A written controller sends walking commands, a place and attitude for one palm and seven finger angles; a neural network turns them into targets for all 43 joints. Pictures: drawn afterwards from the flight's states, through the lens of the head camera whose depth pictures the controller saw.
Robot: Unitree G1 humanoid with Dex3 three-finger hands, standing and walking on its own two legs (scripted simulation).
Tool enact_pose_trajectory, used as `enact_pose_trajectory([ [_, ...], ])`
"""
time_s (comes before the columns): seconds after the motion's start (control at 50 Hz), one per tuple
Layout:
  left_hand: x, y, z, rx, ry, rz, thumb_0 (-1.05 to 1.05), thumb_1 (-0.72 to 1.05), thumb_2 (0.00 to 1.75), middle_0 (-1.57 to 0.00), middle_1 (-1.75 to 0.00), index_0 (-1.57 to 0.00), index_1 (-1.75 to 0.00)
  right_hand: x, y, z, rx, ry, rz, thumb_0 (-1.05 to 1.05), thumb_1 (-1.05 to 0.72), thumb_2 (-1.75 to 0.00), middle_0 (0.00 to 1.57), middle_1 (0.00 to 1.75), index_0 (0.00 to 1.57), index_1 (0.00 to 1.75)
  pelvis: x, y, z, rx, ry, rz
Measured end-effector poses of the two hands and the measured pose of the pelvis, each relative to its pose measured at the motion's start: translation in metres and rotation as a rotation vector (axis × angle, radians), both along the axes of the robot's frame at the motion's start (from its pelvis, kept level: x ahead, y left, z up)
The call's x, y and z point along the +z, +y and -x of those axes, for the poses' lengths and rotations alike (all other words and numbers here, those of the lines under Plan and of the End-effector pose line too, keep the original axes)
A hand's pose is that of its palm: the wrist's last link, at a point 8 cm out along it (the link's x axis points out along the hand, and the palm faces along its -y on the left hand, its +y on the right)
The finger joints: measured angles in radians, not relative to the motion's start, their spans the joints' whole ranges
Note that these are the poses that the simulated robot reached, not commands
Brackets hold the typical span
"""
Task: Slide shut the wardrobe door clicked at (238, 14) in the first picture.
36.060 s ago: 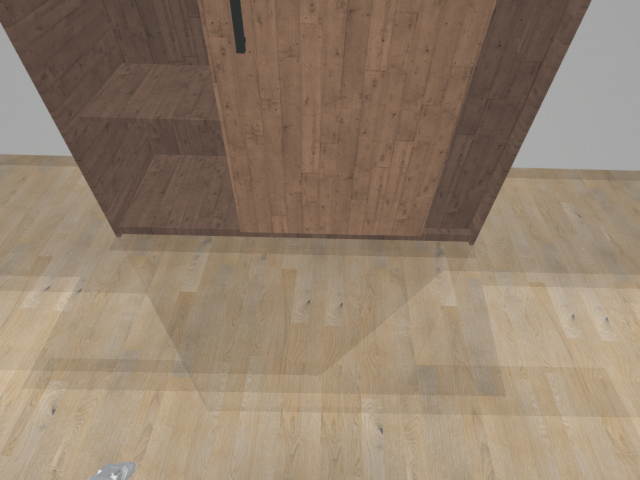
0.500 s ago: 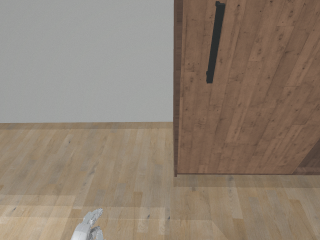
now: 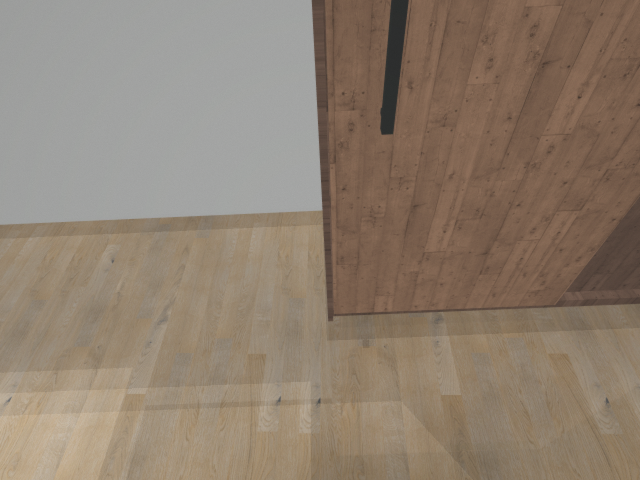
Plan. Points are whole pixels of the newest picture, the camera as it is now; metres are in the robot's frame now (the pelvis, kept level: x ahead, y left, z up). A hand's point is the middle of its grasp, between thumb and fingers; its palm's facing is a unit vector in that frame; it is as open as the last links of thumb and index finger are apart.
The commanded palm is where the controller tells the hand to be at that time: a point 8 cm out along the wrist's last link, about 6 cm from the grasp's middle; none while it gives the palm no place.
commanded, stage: let the arm hang, fingers relaxed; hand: right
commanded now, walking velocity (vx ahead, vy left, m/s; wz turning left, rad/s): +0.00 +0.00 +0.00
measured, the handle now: (391, 53) +0.73 -0.06 +0.19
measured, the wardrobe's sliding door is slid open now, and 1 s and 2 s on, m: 0.00 0.00 0.00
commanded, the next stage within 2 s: look to check the result in 0.76 s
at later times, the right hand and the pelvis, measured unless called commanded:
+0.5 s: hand out of the picture +0.01 -0.18 -0.16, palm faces +0.00 +0.98 -0.17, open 7.4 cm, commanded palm none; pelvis +0.02 -0.01 +0.01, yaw +1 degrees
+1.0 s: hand out of the picture +0.04 -0.16 -0.16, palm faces -0.02 +0.98 -0.18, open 7.3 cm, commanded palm none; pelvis +0.03 +0.01 +0.02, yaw +1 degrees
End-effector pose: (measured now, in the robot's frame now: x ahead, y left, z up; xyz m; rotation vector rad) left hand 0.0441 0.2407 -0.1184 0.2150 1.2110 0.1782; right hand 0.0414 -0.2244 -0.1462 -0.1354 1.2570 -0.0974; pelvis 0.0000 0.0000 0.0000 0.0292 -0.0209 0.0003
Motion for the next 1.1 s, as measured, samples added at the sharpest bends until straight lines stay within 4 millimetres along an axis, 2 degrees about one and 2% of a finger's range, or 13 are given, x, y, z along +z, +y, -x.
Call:
enact_pose_trajectory([
  [0.08,-0.002,-0.015,0.038,0.021,0.152,0.015,0.01,0.91,0.9,-0.2,-0.3,-0.2,-0.29,0.002,-0.017,0.04,-0.032,0.145,0.017,-0.02,-1.0,-0.9,0.21,0.3,0.21,0.3,0.007,-0.006,-0.004,0.0,0.013,-0.003],
  [0.14,-0.003,-0.024,0.057,0.038,0.229,0.037,0.01,0.91,0.9,-0.2,-0.3,-0.2,-0.29,0.009,-0.028,0.061,-0.05,0.212,0.043,-0.01,-0.97,-0.9,0.21,0.3,0.21,0.3,0.011,-0.008,-0.007,0.001,0.017,0.007],
  [0.2,-0.005,-0.031,0.066,0.056,0.264,0.056,0.01,0.91,0.9,-0.2,-0.3,-0.2,-0.29,0.015,-0.033,0.074,-0.058,0.259,0.063,-0.01,-0.95,-0.9,0.2,0.3,0.2,0.29,0.013,-0.01,-0.011,0.001,0.014,0.011],
  [0.26,-0.008,-0.036,0.065,0.068,0.266,0.073,0.01,0.91,0.9,-0.2,-0.3,-0.2,-0.29,0.018,-0.033,0.077,-0.058,0.282,0.073,0.0,-0.93,-0.9,0.2,0.3,0.2,0.29,0.014,-0.012,-0.013,0.004,0.011,0.015],
  [0.34,-0.012,-0.04,0.055,0.071,0.239,0.09,0.01,0.91,0.9,-0.2,-0.3,-0.2,-0.29,0.018,-0.027,0.069,-0.051,0.27,0.067,0.0,-0.92,-0.9,0.2,0.3,0.2,0.29,0.015,-0.012,-0.016,0.007,0.005,0.019],
  [0.42,-0.014,-0.042,0.041,0.067,0.201,0.101,0.01,0.91,0.9,-0.2,-0.3,-0.2,-0.29,0.016,-0.015,0.051,-0.041,0.225,0.046,0.0,-0.91,-0.9,0.2,0.3,0.2,0.29,0.015,-0.012,-0.017,0.01,0.003,0.021],
  [0.54,-0.013,-0.033,0.029,0.069,0.173,0.087,0.02,0.93,0.9,-0.2,-0.3,-0.2,-0.29,0.012,0.006,0.022,-0.022,0.152,0.008,0.0,-0.91,-0.9,0.2,0.3,0.2,0.29,0.015,-0.009,-0.021,0.014,0.001,0.024],
  [0.58,-0.013,-0.03,0.027,0.076,0.165,0.083,0.02,0.93,0.9,-0.2,-0.3,-0.2,-0.29,0.012,0.007,0.018,-0.014,0.151,0.014,0.01,-0.93,-0.9,0.2,0.3,0.2,0.29,0.015,-0.007,-0.022,0.018,0.0,0.025],
  [0.74,-0.012,-0.024,0.028,0.085,0.177,0.083,0.01,0.92,0.9,-0.2,-0.3,-0.2,-0.29,0.013,0.009,0.009,-0.01,0.142,0.019,0.01,-0.92,-0.9,0.2,0.3,0.2,0.29,0.016,0.0,-0.027,0.02,-0.001,0.023],
  [0.94,-0.012,-0.024,0.034,0.095,0.221,0.094,0.01,0.91,0.9,-0.2,-0.3,-0.2,-0.29,0.015,0.013,0.008,-0.011,0.168,0.023,0.0,-0.91,-0.9,0.2,0.3,0.2,0.29,0.017,0.005,-0.032,0.023,0.005,0.022],
  [1.1,-0.012,-0.022,0.03,0.098,0.222,0.092,0.01,0.91,0.9,-0.2,-0.3,-0.2,-0.29,0.014,0.016,0.004,-0.012,0.176,0.02,0.0,-0.91,-0.9,0.2,0.3,0.2,0.29,0.017,0.007,-0.036,0.027,0.003,0.024],
])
